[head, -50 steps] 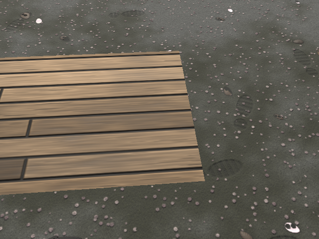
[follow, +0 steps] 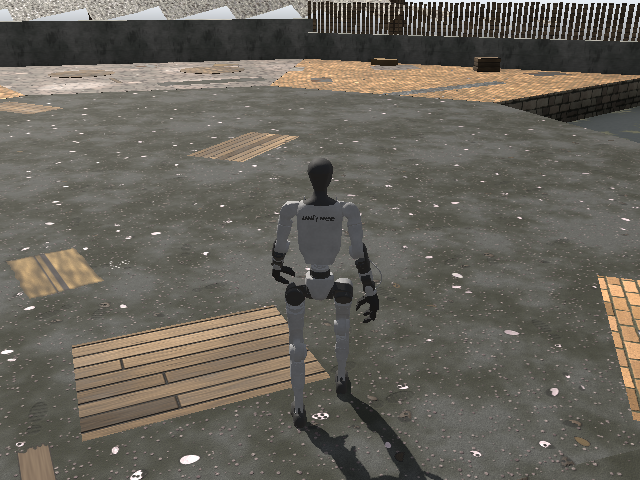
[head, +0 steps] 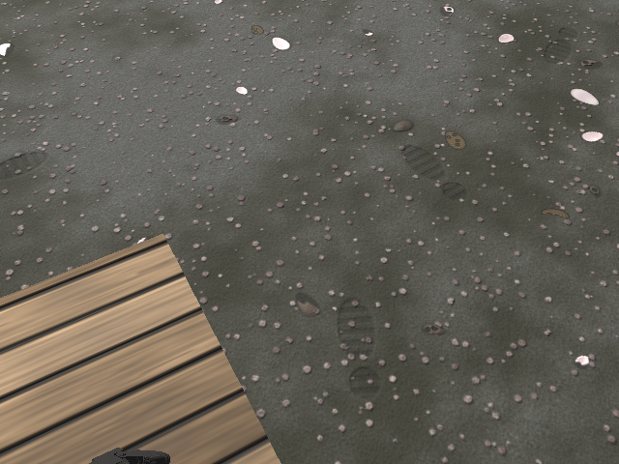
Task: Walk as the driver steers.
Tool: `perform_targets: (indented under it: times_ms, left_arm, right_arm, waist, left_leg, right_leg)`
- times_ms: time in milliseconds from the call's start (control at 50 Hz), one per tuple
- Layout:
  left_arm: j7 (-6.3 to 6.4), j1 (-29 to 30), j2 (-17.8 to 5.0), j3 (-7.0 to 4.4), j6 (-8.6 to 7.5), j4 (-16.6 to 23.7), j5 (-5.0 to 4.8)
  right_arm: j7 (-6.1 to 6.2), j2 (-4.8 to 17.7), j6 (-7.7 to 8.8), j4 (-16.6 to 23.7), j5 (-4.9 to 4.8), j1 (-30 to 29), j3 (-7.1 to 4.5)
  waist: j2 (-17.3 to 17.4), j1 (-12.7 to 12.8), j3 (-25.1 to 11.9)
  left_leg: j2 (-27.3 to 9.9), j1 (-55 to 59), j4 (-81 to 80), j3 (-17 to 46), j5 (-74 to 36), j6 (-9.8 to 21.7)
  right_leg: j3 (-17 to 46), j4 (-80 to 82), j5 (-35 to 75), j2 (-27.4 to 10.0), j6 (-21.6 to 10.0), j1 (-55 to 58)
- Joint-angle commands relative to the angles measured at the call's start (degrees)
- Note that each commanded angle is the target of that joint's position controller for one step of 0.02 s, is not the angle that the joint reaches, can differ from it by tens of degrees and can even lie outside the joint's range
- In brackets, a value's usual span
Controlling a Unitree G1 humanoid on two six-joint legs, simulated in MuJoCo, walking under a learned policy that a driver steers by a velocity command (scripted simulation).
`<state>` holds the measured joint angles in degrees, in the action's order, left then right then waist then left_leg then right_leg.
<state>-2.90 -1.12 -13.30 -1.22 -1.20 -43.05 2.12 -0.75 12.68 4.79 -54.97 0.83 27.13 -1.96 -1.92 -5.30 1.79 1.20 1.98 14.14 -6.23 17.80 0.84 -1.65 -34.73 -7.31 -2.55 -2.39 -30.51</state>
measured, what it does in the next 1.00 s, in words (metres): walks ahead, turning left: right foot, then left foot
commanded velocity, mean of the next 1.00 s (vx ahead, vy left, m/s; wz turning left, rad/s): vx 0.50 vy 0.00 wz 0.33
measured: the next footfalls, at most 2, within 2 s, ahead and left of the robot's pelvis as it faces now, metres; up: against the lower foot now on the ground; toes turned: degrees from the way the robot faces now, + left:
right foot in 0.04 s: +0.17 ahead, -0.11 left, +0.00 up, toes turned -1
left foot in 0.58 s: +0.41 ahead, +0.14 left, +0.00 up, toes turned +24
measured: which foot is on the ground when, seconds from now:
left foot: down 0.00-0.06, up 0.08-0.56, down 0.58-1.00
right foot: up 0.00-0.02, down 0.04-0.60, up 0.62-1.00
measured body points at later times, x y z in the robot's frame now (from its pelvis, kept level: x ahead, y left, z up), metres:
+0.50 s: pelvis +0.24 +0.00 -0.01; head +0.28 +0.01 +0.44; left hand +0.14 +0.24 -0.15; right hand +0.49 -0.17 -0.11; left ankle +0.37 +0.14 -0.71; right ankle +0.13 -0.11 -0.74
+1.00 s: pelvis +0.49 +0.12 +0.00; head +0.51 +0.14 +0.45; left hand +0.51 +0.39 -0.13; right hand +0.59 -0.13 -0.13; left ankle +0.38 +0.12 -0.74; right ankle +0.70 +0.05 -0.68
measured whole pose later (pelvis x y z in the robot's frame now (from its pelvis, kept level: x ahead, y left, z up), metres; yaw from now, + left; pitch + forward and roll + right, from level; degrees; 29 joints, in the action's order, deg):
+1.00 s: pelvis +0.49 +0.12 +0.00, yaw +22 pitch +0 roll +1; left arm -2.1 -10.0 -14.4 -2.5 -0.6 -48.0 1.2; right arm -0.1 13.5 4.5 -52.8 1.1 21.7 -2.4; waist -2.9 -1.8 2.1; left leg 7.4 5.3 8.1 -2.3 13.8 6.6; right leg -0.1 -44.9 -0.7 -4.4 -1.4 -38.3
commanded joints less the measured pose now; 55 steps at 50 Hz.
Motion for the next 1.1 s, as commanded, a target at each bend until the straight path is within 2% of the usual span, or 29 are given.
perform_targets:
  times_ms: [20, 40, 60, 80, 100, 120, 140, 180, 240, 280, 360, 460, 520, 540, 560, 580, 600, 620, 640, 660, 680, 700, 740, 780, 820, 920, 1020, 1060, 1100]
  left_arm:
    - [1.21, -4.7, -5.6, -1.47, -1.88, 1.8, 0.11]
    - [1.92, -13.3, -7.4, -2.28, -2.76, -1.3, 0.87]
    - [2.91, -23.4, -12.2, -3.55, -3.38, -2.8, 2.25]
    - [3.28, -24.4, -17.7, -4.84, -2.86, -2.8, 2.01]
    - [3.20, -21.6, -13.7, -4.20, -2.29, -2.3, 0.28]
    - [3.08, -16.8, -9.5, -2.95, -2.41, -1.9, -0.12]
    - [2.89, -14.1, -6.7, -2.30, -2.82, -1.9, -0.29]
    - [3.27, -12.6, -4.3, -1.69, -3.62, -2.6, -0.62]
    - [3.45, -15.2, -4.8, -2.05, -5.05, -4.3, -1.23]
    - [3.60, -17.0, -4.9, -2.22, -5.36, -5.3, -1.29]
    - [3.66, -18.9, -4.6, -2.12, -5.23, -6.9, -0.95]
    - [4.20, -22.8, -7.5, -2.78, -4.59, -9.0, -0.91]
    - [4.67, -23.0, -9.6, -3.24, -3.48, -9.6, -0.71]
    - [4.75, -22.9, -10.6, -3.52, -2.86, -9.7, -0.63]
    - [4.70, -22.7, -11.4, -3.72, -2.21, -9.5, -0.71]
    - [4.47, -22.0, -11.2, -3.62, -1.95, -8.6, -0.71]
    - [3.68, -23.9, -4.8, -2.25, -2.23, -5.1, -1.39]
    - [3.09, -19.5, -7.4, -2.91, -2.87, -1.8, -1.20]
    - [2.86, -13.1, -8.1, -3.01, -3.34, -0.4, -1.05]
    - [2.80, -13.4, -7.2, -2.49, -4.04, -0.5, -1.54]
    - [2.95, -14.6, -6.8, -2.54, -4.00, -1.6, -1.19]
    - [2.98, -15.9, -6.7, -2.53, -3.07, -1.8, -0.08]
    - [2.37, -19.3, -5.4, -2.27, -1.05, -3.5, 0.66]
    - [1.72, -18.3, -4.5, -2.09, -0.28, -3.7, 0.35]
    - [1.49, -13.6, -4.9, -2.18, 0.03, -2.6, -0.11]
    - [1.05, -5.8, -5.0, -2.13, -0.15, -1.0, -1.01]
    - [0.40, 0.0, -4.1, -1.42, -0.67, 1.0, -0.67]
    - [0.28, 0.2, -3.7, -1.18, -0.87, 1.6, -0.52]
    - [0.70, -3.9, -4.6, -1.56, -0.84, 0.8, -0.54]
  right_arm:
    - [0.47, 11.1, 0.03, 2.1, -0.08, -1.6, -2.27]
    - [0.43, 10.0, -0.13, 1.9, -0.54, -1.7, -1.92]
    - [0.30, 7.2, 0.04, 4.2, -0.99, -2.8, -1.03]
    - [0.45, 1.1, -0.25, 5.8, -2.22, 3.1, 0.09]
    - [1.11, 8.2, -1.23, 4.2, -0.78, 0.4, -1.90]
    - [0.72, 7.6, -1.28, 4.7, -0.76, -2.3, -2.22]
    - [0.43, 6.0, -1.40, 4.5, -0.83, -3.5, -2.00]
    - [-0.33, 5.0, -2.75, 4.0, 0.41, -3.5, -2.26]
    - [-1.38, 3.3, -4.03, 5.4, 0.65, -6.7, -2.36]
    - [-1.90, 3.0, -4.37, 6.8, 0.93, -10.5, -2.30]
    - [-2.86, 2.2, -4.23, 10.1, 0.85, -19.1, -1.49]
    - [-3.67, 2.9, -4.17, 13.7, 1.28, -27.2, -0.78]
    - [-3.09, 4.2, -4.29, 13.8, 1.54, -25.1, -1.37]
    - [-2.76, 5.1, -4.16, 12.9, 1.54, -21.2, -1.86]
    - [-2.29, 6.3, -3.71, 11.1, 1.63, -15.0, -2.64]
    - [-1.42, 9.2, -3.27, 8.1, 2.24, -5.6, -4.05]
    - [-0.48, 16.1, -3.36, 8.1, 2.46, -3.6, -5.90]
    - [-0.40, 18.7, -3.93, 9.6, 0.48, -3.6, -6.35]
    - [0.04, 17.1, -4.34, 8.7, -0.11, -5.2, -5.99]
    - [0.41, 14.1, -4.15, 8.4, -0.49, -7.9, -5.25]
    - [0.58, 11.8, -3.75, 8.7, -0.43, -10.8, -4.61]
    - [0.76, 10.2, -3.32, 8.9, -0.88, -12.7, -4.08]
    - [0.48, 7.9, -1.82, 8.9, -0.84, -12.8, -3.08]
    - [0.24, 8.4, -0.84, 7.3, -0.76, -10.1, -2.97]
    - [0.15, 8.9, -0.46, 6.2, -0.59, -7.3, -2.96]
    - [0.43, 8.5, 0.06, 4.7, -0.05, -4.1, -2.24]
    - [1.67, 7.4, 0.40, 2.7, 0.52, -2.3, -1.31]
    - [2.23, 7.8, 0.40, 2.0, 0.67, -2.4, -1.05]
    - [2.87, 9.6, 0.37, 1.6, 0.86, -3.4, -1.22]
  waist:
    - [7.2, 6.8, -0.7]
    - [4.7, 10.3, -5.8]
    - [-1.6, 14.2, -13.8]
    - [-14.4, 11.3, -19.3]
    - [-4.8, 11.3, -14.5]
    - [-3.0, 8.9, -6.8]
    - [-2.8, 7.5, -3.1]
    - [-4.4, 5.3, -0.5]
    - [-3.1, 4.3, 0.0]
    - [-2.7, 4.5, 0.9]
    - [-2.4, 5.5, 3.3]
    - [-1.9, 7.3, 4.7]
    - [-3.3, 5.5, 1.9]
    - [-3.7, 3.8, -0.6]
    - [-3.3, 1.2, -4.4]
    - [0.2, -3.1, -9.6]
    - [11.9, -0.9, -14.8]
    - [11.4, -0.9, -18.8]
    - [4.7, -1.0, -10.7]
    - [3.0, 1.3, -4.5]
    - [0.8, 4.1, -1.7]
    - [1.3, 6.2, -1.0]
    - [2.1, 7.8, -3.3]
    - [3.0, 7.5, -2.6]
    - [4.1, 5.7, -0.3]
    - [4.8, 2.8, 2.1]
    - [4.5, 1.5, 5.0]
    - [4.8, 2.2, 4.6]
    - [6.9, 4.5, 1.4]
  left_leg:
    - [-13.9, -3.1, 6.4, 9.9, -40.8, 7.8]
    - [-10.8, -6.8, 16.7, 7.6, -39.7, 6.6]
    - [-7.5, -17.4, 32.6, 5.4, -22.7, 5.3]
    - [1.3, -35.2, 49.1, 2.8, 12.6, 3.6]
    - [-1.4, -38.1, 54.1, 9.0, 11.1, 4.5]
    - [-3.5, -38.7, 53.5, 10.0, 6.1, 4.9]
    - [-5.1, -37.3, 51.6, 9.5, 2.7, 4.5]
    - [-6.3, -34.6, 49.9, 8.7, -0.4, 3.4]
    - [-6.5, -36.8, 50.1, 7.9, -4.6, 2.5]
    - [-7.1, -40.6, 48.8, 7.5, -8.3, 1.9]
    - [-6.7, -41.4, 37.1, 5.2, -16.0, 1.5]
    - [-4.9, -37.4, 25.0, 0.0, -15.1, 4.4]
    - [-0.3, -31.2, 22.5, -3.2, -7.0, 7.7]
    - [1.8, -26.7, 21.8, -3.8, -3.8, 9.0]
    - [3.9, -19.1, 19.2, -3.4, -2.8, 10.6]
    - [2.7, -5.3, 14.9, 1.2, -3.2, 12.9]
    - [-14.3, 11.8, 12.7, 26.4, 1.7, 19.0]
    - [-21.8, 16.2, 3.1, 51.0, -2.2, 24.3]
    - [-19.8, 11.8, 1.7, 41.3, -5.7, 22.0]
    - [-18.0, 3.4, 1.2, 34.1, -11.6, 19.9]
    - [-14.4, -2.9, 0.7, 28.7, -17.7, 17.1]
    - [-11.7, -7.3, 0.1, 24.8, -22.3, 15.8]
    - [-10.0, -9.7, -1.0, 19.8, -28.4, 14.8]
    - [-9.1, -10.4, -3.3, 16.6, -29.8, 13.6]
    - [-9.0, -8.7, -5.1, 15.0, -29.8, 11.5]
    - [-9.6, -1.8, -7.1, 10.3, -29.2, 8.0]
    - [-11.7, 4.1, -7.2, 5.1, -36.1, 7.2]
    - [-12.5, 6.2, -4.1, 2.9, -46.3, 6.4]
    - [-13.1, 8.2, 4.2, 1.1, -66.6, 5.3]
  right_leg:
    - [-2.2, 6.4, -3.2, 3.4, -1.7, 11.9]
    - [-1.3, 9.6, -0.9, 2.9, -3.0, 24.4]
    - [11.6, 11.1, -7.6, -9.9, -5.7, 39.3]
    - [34.2, 17.2, -10.8, -24.6, -10.6, 49.9]
    - [33.9, 18.6, -13.5, -22.7, -10.2, 43.0]
    - [25.3, 20.1, -11.7, -19.6, -8.7, 36.0]
    - [18.8, 22.4, -6.7, -16.9, -7.2, 30.6]
    - [10.2, 24.7, -0.5, -13.1, -4.9, 25.3]
    - [4.2, 26.0, 8.1, -12.7, -5.3, 25.1]
    - [1.0, 26.8, 10.2, -12.8, -5.7, 26.0]
    - [-5.7, 26.9, 13.6, -11.1, -5.5, 26.0]
    - [-10.3, 24.8, 21.2, -13.2, -4.7, 31.7]
    - [-13.1, 15.1, 43.6, -13.7, -3.8, 36.5]
    - [-13.6, 8.0, 49.9, -13.7, -3.7, 37.2]
    - [-13.9, -2.2, 48.9, -13.5, -3.4, 35.4]
    - [-14.5, -17.2, 37.5, -12.2, -1.6, 26.8]
    - [-14.2, -37.5, -4.3, -5.3, 1.5, 4.5]
    - [-2.2, -48.5, -24.7, 3.8, 3.3, -7.9]
    - [2.9, -47.5, -18.4, -0.2, 2.6, -13.5]
    - [2.5, -42.5, -13.2, -2.5, 2.3, -12.0]
    - [2.8, -37.2, -11.3, -4.1, 2.3, -8.1]
    - [3.1, -34.3, -10.9, -4.8, 2.9, -4.3]
    - [2.0, -31.3, -9.8, -5.0, 3.5, 0.4]
    - [0.9, -27.5, -6.1, -5.2, 3.7, -0.2]
    - [0.6, -23.8, -1.4, -5.7, 3.4, -4.5]
    - [1.7, -14.6, 6.5, -3.6, 1.7, -10.3]
    - [-0.6, -4.7, 7.5, 0.0, -0.5, -10.3]
    - [-3.2, -0.7, 4.6, 1.8, -2.2, -6.7]
    - [-6.3, 0.3, -1.0, 5.3, -4.6, 0.1]
Velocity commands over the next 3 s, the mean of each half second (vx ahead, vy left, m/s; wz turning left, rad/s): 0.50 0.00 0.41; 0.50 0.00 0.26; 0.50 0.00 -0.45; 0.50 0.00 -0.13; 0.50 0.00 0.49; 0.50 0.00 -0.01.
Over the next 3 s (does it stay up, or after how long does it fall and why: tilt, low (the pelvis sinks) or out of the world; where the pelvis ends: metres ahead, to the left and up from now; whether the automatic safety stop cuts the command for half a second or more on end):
stays up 1.51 0.37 0.01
